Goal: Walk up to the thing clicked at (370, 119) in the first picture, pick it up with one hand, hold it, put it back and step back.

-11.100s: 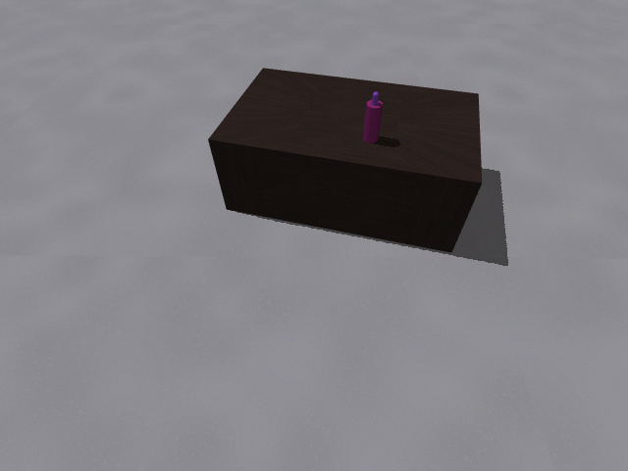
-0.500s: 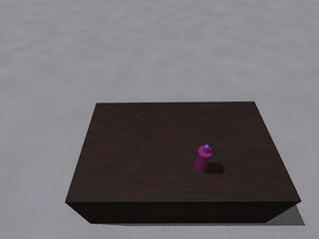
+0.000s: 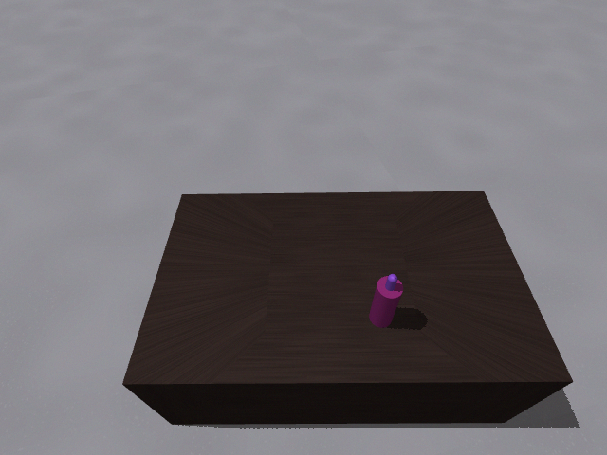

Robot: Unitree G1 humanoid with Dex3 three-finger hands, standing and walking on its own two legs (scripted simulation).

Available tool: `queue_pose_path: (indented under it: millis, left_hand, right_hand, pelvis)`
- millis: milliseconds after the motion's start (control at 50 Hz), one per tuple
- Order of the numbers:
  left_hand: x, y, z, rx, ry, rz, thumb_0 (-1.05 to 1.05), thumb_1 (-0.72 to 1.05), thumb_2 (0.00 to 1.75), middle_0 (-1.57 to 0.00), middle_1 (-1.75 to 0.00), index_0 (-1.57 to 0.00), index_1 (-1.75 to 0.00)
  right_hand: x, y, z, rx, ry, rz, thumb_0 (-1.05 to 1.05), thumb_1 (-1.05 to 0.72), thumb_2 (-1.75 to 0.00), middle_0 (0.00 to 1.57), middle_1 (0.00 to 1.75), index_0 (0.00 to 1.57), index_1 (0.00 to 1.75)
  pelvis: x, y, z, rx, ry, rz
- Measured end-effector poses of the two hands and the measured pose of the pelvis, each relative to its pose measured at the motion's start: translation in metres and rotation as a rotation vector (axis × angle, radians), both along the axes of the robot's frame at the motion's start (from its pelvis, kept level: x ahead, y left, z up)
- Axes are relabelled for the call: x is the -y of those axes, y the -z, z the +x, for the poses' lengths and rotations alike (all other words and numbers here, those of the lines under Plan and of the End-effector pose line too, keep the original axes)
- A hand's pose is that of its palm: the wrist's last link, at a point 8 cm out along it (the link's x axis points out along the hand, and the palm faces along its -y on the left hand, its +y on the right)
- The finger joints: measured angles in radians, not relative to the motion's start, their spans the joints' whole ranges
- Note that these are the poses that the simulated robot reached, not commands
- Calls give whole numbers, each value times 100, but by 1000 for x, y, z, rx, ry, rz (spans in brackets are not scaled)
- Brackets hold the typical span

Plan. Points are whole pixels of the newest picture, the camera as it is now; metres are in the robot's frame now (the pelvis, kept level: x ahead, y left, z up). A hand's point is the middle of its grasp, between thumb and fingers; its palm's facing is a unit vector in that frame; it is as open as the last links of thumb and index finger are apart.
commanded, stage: stand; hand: right
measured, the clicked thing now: (386, 298) +0.50 -0.16 -0.30
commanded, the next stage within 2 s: go down in 0.78 s
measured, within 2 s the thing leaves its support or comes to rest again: neither
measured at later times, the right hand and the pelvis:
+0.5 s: hand out of the picture +0.08 -0.25 -0.16, palm faces -0.03 +0.94 -0.34, open 7.4 cm; pelvis +0.00 +0.00 +0.00, yaw +0 degrees
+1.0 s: hand out of the picture +0.11 -0.25 -0.16, palm faces +0.06 +0.95 -0.32, open 8.3 cm; pelvis -0.01 +0.00 -0.01, yaw -1 degrees
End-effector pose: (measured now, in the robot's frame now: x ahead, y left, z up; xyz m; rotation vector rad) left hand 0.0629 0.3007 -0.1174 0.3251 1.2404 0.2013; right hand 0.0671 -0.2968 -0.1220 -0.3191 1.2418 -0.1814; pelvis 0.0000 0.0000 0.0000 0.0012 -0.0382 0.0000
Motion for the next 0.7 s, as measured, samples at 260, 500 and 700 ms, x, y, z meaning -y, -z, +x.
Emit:
queue_pose_path:
  millis: [260,500,700]
  left_hand:
    - [0,0,4,3,3,-1,1,90,90,-20,-30,-20,-30]
    - [0,0,9,9,10,1,1,90,90,-20,-30,-20,-30]
    - [0,-1,11,19,14,1,1,90,90,-20,-30,-20,-30]
  right_hand:
    - [1,-1,2,0,0,-3,0,-91,-90,20,30,20,30]
    - [0,-1,4,4,3,-4,0,-91,-90,20,30,20,30]
    - [0,-1,2,10,5,-4,0,-91,-90,20,30,20,30]
  pelvis:
    - [0,0,3,-2,2,-1]
    - [0,0,4,-1,6,-1]
    - [-1,0,3,2,7,0]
